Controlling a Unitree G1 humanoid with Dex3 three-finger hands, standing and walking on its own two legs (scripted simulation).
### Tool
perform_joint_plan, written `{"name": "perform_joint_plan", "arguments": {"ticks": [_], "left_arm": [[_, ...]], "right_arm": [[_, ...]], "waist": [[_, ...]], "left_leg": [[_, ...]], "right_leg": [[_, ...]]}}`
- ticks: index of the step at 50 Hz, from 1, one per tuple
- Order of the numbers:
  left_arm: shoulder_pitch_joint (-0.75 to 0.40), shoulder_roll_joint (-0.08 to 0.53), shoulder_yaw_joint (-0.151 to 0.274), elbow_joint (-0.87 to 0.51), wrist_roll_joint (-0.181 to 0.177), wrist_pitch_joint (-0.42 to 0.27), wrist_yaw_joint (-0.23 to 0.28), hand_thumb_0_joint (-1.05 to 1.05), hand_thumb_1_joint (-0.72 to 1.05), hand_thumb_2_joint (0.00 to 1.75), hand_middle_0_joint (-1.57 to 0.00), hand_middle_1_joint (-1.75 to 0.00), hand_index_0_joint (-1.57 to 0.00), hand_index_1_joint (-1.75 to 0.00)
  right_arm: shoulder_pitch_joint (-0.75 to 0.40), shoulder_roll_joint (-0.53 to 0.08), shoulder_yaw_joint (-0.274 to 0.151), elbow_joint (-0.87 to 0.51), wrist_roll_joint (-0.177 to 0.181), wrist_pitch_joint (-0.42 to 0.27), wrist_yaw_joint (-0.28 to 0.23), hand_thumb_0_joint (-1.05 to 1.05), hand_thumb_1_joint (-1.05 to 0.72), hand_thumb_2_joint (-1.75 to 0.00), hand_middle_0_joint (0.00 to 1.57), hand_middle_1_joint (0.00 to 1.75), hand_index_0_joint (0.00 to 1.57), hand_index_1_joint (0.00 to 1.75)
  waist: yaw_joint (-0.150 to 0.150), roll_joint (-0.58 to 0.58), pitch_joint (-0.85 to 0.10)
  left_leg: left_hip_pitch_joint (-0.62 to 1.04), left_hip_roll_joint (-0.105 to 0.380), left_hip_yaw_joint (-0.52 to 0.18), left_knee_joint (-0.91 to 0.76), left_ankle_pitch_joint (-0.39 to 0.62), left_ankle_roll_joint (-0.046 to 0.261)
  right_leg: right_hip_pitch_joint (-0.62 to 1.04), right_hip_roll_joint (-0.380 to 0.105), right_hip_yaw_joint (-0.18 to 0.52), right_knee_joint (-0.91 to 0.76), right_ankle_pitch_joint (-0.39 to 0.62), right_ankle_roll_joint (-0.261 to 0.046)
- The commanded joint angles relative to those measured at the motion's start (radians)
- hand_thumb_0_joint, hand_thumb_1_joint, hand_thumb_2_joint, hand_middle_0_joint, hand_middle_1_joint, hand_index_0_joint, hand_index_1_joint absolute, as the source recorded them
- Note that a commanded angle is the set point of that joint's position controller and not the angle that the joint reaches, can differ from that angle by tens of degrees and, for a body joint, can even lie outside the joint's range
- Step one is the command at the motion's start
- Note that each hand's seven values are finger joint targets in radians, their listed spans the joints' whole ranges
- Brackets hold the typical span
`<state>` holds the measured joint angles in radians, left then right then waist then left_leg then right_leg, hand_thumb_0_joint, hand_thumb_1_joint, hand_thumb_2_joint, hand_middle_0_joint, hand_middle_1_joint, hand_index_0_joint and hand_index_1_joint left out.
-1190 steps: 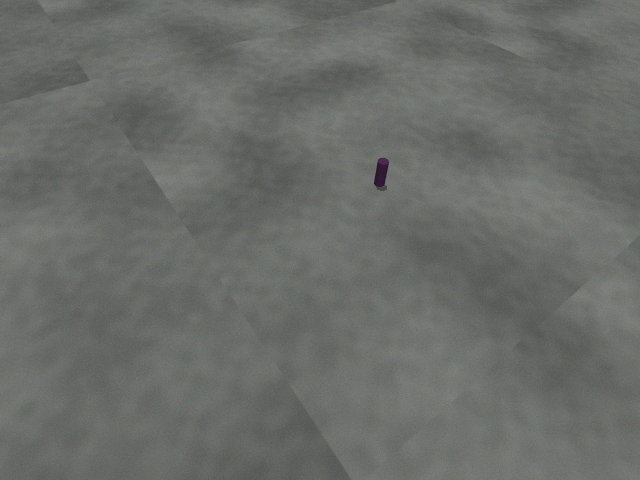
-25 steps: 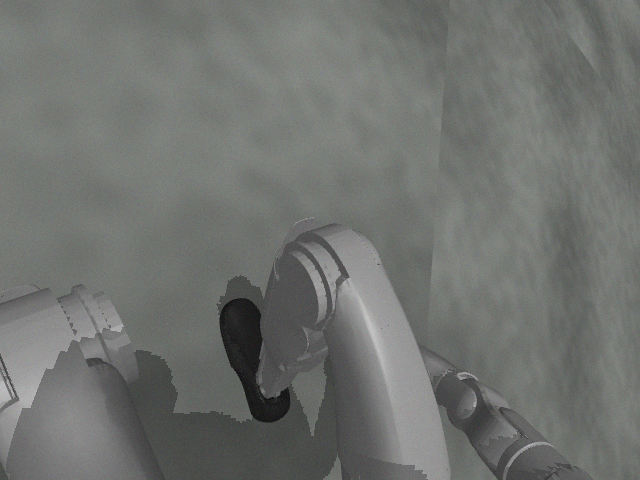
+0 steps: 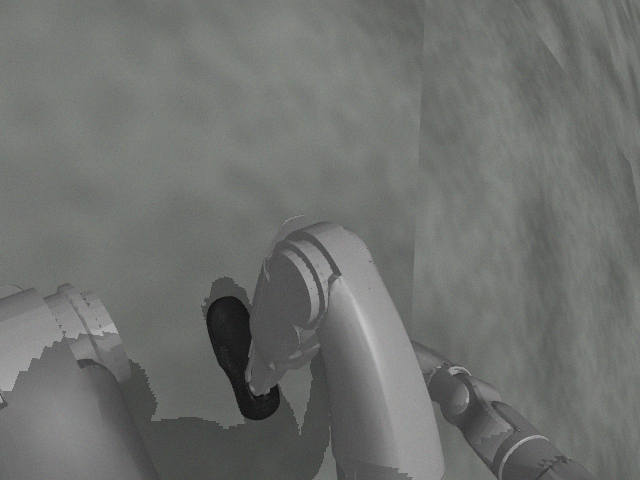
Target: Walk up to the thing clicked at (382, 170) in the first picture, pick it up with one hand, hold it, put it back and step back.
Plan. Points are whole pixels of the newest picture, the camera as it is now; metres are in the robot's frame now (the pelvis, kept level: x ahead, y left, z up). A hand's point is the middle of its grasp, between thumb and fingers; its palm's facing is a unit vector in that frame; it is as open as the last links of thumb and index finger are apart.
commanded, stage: loosen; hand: left
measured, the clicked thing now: out of the picture +0.43 +0.31 -0.22
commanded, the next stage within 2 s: open in 0.08 s
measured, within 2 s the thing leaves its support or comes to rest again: neither
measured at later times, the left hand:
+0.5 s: hand out of the picture +0.44 +0.30 -0.18, palm faces +0.45 -0.89 +0.00, open 11.5 cm
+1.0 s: hand out of the picture +0.43 +0.35 -0.14, palm faces +0.48 -0.88 -0.02, open 17.2 cm
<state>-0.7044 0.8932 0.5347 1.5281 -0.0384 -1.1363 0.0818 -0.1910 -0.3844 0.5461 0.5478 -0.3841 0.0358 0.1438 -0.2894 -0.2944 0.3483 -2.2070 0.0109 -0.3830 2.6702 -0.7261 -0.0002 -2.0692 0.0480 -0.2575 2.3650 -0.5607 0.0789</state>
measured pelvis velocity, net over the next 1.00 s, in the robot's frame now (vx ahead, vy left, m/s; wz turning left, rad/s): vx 0.00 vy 0.00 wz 0.01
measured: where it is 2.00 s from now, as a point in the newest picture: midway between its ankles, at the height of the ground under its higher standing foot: (176, 433)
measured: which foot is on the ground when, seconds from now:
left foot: down 0.00-1.00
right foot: down 0.00-1.00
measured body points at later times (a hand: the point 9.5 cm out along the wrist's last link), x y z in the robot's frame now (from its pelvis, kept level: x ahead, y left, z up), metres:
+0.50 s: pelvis +0.00 +0.00 +0.00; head +0.24 +0.20 +0.32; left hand +0.41 +0.34 -0.18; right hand +0.16 -0.24 -0.02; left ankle +0.08 +0.12 -0.25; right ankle +0.16 -0.12 -0.25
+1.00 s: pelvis +0.00 +0.00 +0.01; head +0.23 +0.20 +0.34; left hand +0.40 +0.39 -0.14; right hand +0.17 -0.24 -0.02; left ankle +0.08 +0.12 -0.25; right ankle +0.16 -0.12 -0.25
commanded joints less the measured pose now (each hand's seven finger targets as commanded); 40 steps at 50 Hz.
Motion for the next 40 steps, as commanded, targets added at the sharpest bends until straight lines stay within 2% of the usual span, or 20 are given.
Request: {"name": "perform_joint_plan", "arguments": {"ticks": [1, 4, 8, 9, 10, 11, 13, 16, 17, 20, 28, 29, 30, 31, 32, 33, 34, 36, 38, 40], "left_arm": [[-0.214, 0.157, -0.001, -0.138, -0.011, -0.083, -0.007, 0.0, 0.31, 0.93, -1.16, -1.11, -1.18, -1.09], [-0.22, 0.17, -0.003, -0.138, -0.004, -0.087, -0.003, 0.0, 0.19, 0.81, -1.11, -1.02, -1.12, -1.0], [-0.223, 0.164, -0.006, -0.142, -0.007, -0.087, -0.005, 0.0, 0.01, 0.67, -1.03, -0.92, -1.05, -0.9], [-0.228, 0.171, -0.008, -0.141, -0.008, -0.087, -0.005, 0.0, -0.04, 0.68, -0.95, -0.84, -0.97, -0.84], [-0.223, 0.174, -0.001, -0.138, -0.01, -0.087, -0.004, 0.0, -0.04, 0.6, -0.97, -0.83, -0.98, -0.81], [-0.209, 0.154, -0.01, -0.135, -0.005, -0.084, -0.005, 0.0, -0.1, 0.61, -0.89, -0.77, -0.9, -0.77], [-0.201, 0.167, -0.002, -0.124, -0.002, -0.082, -0.003, 0.0, -0.16, 0.52, -0.77, -0.68, -0.77, -0.67], [-0.211, 0.143, -0.015, -0.117, -0.002, -0.078, -0.001, 0.0, -0.25, 0.44, -0.68, -0.58, -0.67, -0.58], [-0.202, 0.155, -0.005, -0.117, -0.004, -0.076, 0.0, 0.0, -0.28, 0.43, -0.66, -0.57, -0.66, -0.57], [-0.202, 0.172, -0.001, -0.117, 0.0, -0.075, 0.002, 0.0, -0.33, 0.38, -0.59, -0.49, -0.58, -0.5], [-0.204, 0.158, -0.004, -0.135, -0.003, -0.072, 0.004, 0.0, -0.45, 0.24, -0.39, -0.3, -0.38, -0.31], [-0.221, 0.156, -0.013, -0.134, 0.0, -0.074, 0.005, 0.0, -0.46, 0.22, -0.38, -0.29, -0.37, -0.3], [-0.222, 0.137, -0.025, -0.14, 0.002, -0.075, 0.003, 0.0, -0.47, 0.21, -0.35, -0.26, -0.34, -0.27], [-0.218, 0.149, -0.019, -0.138, 0.004, -0.074, 0.002, 0.0, -0.49, 0.18, -0.33, -0.23, -0.31, -0.25], [-0.225, 0.138, -0.029, -0.135, 0.004, -0.074, 0.001, 0.0, -0.51, 0.17, -0.31, -0.23, -0.3, -0.24], [-0.212, 0.153, -0.011, -0.127, 0.003, -0.074, 0.001, 0.0, -0.56, 0.21, -0.27, -0.24, -0.26, -0.26], [-0.223, 0.131, -0.034, -0.129, -0.001, -0.077, -0.004, 0.0, -0.57, 0.18, -0.24, -0.21, -0.23, -0.23], [-0.204, 0.191, 0.008, -0.154, -0.007, -0.077, -0.008, 0.0, -0.56, 0.18, -0.2, -0.18, -0.19, -0.2], [-0.191, 0.176, -0.001, -0.16, -0.008, -0.074, -0.02, 0.0, -0.56, 0.15, -0.16, -0.15, -0.15, -0.16], [-0.195, 0.25, 0.055, -0.239, -0.01, -0.069, -0.019, 0.0, -0.59, 0.12, -0.14, -0.12, -0.13, -0.14]], "right_arm": [[0.04, -0.371, -0.124, -0.002, -0.002, 0.009, -0.018, 0.0, -0.91, -0.9, 0.2, 0.3, 0.2, 0.3], [0.043, -0.375, -0.121, -0.001, -0.002, 0.011, -0.017, 0.0, -0.91, -0.9, 0.2, 0.3, 0.2, 0.3], [0.039, -0.369, -0.118, -0.007, -0.004, 0.011, -0.017, 0.0, -0.91, -0.89, 0.2, 0.3, 0.2, 0.3], [0.043, -0.37, -0.116, -0.004, -0.006, 0.01, -0.017, 0.0, -0.92, -0.9, 0.2, 0.3, 0.2, 0.3], [0.041, -0.371, -0.116, -0.004, -0.006, 0.01, -0.017, 0.0, -0.91, -0.89, 0.2, 0.3, 0.2, 0.3], [0.044, -0.369, -0.117, -0.006, -0.008, 0.01, -0.017, 0.0, -0.91, -0.9, 0.2, 0.3, 0.2, 0.3], [0.043, -0.375, -0.119, -0.006, -0.007, 0.012, -0.017, 0.0, -0.91, -0.9, 0.2, 0.3, 0.2, 0.3], [0.031, -0.373, -0.117, -0.013, -0.005, 0.016, -0.016, 0.0, -0.91, -0.9, 0.2, 0.3, 0.2, 0.3], [0.037, -0.373, -0.117, -0.012, -0.006, 0.015, -0.016, 0.0, -0.91, -0.9, 0.2, 0.3, 0.2, 0.3], [0.032, -0.371, -0.117, -0.014, -0.005, 0.016, -0.015, 0.0, -0.91, -0.9, 0.2, 0.3, 0.2, 0.3], [0.038, -0.367, -0.12, -0.013, -0.004, 0.013, -0.016, 0.0, -0.91, -0.9, 0.2, 0.3, 0.2, 0.3], [0.035, -0.368, -0.118, -0.016, -0.005, 0.014, -0.016, 0.0, -0.92, -0.9, 0.2, 0.3, 0.2, 0.3], [0.026, -0.367, -0.12, -0.024, -0.004, 0.012, -0.015, 0.0, -0.91, -0.9, 0.2, 0.3, 0.2, 0.3], [0.027, -0.368, -0.122, -0.02, -0.003, 0.012, -0.015, 0.0, -0.91, -0.9, 0.2, 0.3, 0.2, 0.3], [0.029, -0.368, -0.121, -0.019, -0.005, 0.014, -0.015, 0.0, -0.92, -0.9, 0.2, 0.3, 0.2, 0.3], [0.032, -0.372, -0.123, -0.014, -0.004, 0.014, -0.016, 0.0, -0.92, -0.9, 0.2, 0.3, 0.2, 0.3], [0.027, -0.368, -0.117, -0.014, -0.005, 0.015, -0.015, 0.0, -0.92, -0.9, 0.2, 0.3, 0.2, 0.3], [0.037, -0.369, -0.117, -0.018, -0.002, 0.015, -0.018, 0.0, -0.92, -0.9, 0.2, 0.3, 0.2, 0.3], [0.043, -0.365, -0.118, -0.006, 0.001, 0.02, -0.018, 0.0, -0.92, -0.9, 0.2, 0.3, 0.2, 0.3], [0.055, -0.375, -0.129, -0.005, 0.006, 0.025, -0.022, 0.0, -0.92, -0.9, 0.2, 0.3, 0.2, 0.3]], "waist": [[-0.132, 0.579, -0.567], [-0.134, 0.603, -0.559], [-0.135, 0.58, -0.565], [-0.138, 0.585, -0.564], [-0.134, 0.587, -0.56], [-0.133, 0.591, -0.567], [-0.132, 0.593, -0.561], [-0.137, 0.581, -0.536], [-0.135, 0.58, -0.543], [-0.128, 0.568, -0.531], [-0.128, 0.579, -0.552], [-0.136, 0.579, -0.551], [-0.133, 0.582, -0.539], [-0.128, 0.588, -0.527], [-0.138, 0.59, -0.536], [-0.135, 0.58, -0.548], [-0.14, 0.577, -0.537], [-0.116, 0.581, -0.57], [-0.105, 0.598, -0.557], [-0.077, 0.653, -0.602]], "left_leg": [[0.388, 0.07, 0.073, -0.354, 0.147, -0.028], [0.403, 0.073, 0.06, -0.371, 0.146, -0.036], [0.389, 0.07, 0.069, -0.355, 0.155, -0.028], [0.382, 0.068, 0.075, -0.351, 0.145, -0.026], [0.382, 0.068, 0.075, -0.352, 0.143, -0.026], [0.406, 0.071, 0.068, -0.358, 0.164, -0.031], [0.402, 0.072, 0.063, -0.362, 0.155, -0.032], [0.386, 0.071, 0.06, -0.371, 0.143, -0.032], [0.392, 0.071, 0.061, -0.37, 0.143, -0.03], [0.368, 0.07, 0.066, -0.368, 0.115, -0.025], [0.398, 0.075, 0.062, -0.368, 0.147, -0.029], [0.393, 0.073, 0.062, -0.37, 0.139, -0.029], [0.402, 0.075, 0.056, -0.377, 0.138, -0.031], [0.398, 0.076, 0.057, -0.381, 0.128, -0.032], [0.408, 0.078, 0.054, -0.379, 0.134, -0.033], [0.403, 0.077, 0.054, -0.375, 0.136, -0.032], [0.391, 0.075, 0.055, -0.373, 0.128, -0.031], [0.388, 0.072, 0.071, -0.359, 0.152, -0.026], [0.394, 0.074, 0.066, -0.374, 0.147, -0.032], [0.448, 0.079, 0.065, -0.385, 0.183, -0.042]], "right_leg": [[0.285, 0.04, -0.112, -0.135, 0.143, -0.07], [0.274, 0.038, -0.119, -0.124, 0.139, -0.073], [0.289, 0.041, -0.113, -0.136, 0.148, -0.072], [0.296, 0.045, -0.113, -0.142, 0.143, -0.071], [0.296, 0.043, -0.113, -0.144, 0.143, -0.071], [0.3, 0.042, -0.114, -0.137, 0.154, -0.072], [0.287, 0.042, -0.12, -0.133, 0.145, -0.072], [0.277, 0.04, -0.124, -0.136, 0.138, -0.072], [0.282, 0.042, -0.123, -0.141, 0.138, -0.071], [0.276, 0.043, -0.119, -0.147, 0.116, -0.072], [0.282, 0.044, -0.116, -0.141, 0.139, -0.073], [0.28, 0.044, -0.122, -0.144, 0.131, -0.073], [0.271, 0.04, -0.121, -0.14, 0.128, -0.074], [0.26, 0.04, -0.12, -0.14, 0.119, -0.075], [0.268, 0.04, -0.121, -0.138, 0.125, -0.073], [0.27, 0.042, -0.122, -0.139, 0.128, -0.073], [0.272, 0.041, -0.122, -0.141, 0.126, -0.071], [0.302, 0.045, -0.114, -0.146, 0.144, -0.072], [0.29, 0.04, -0.115, -0.14, 0.131, -0.075], [0.292, 0.039, -0.111, -0.129, 0.149, -0.078]]}}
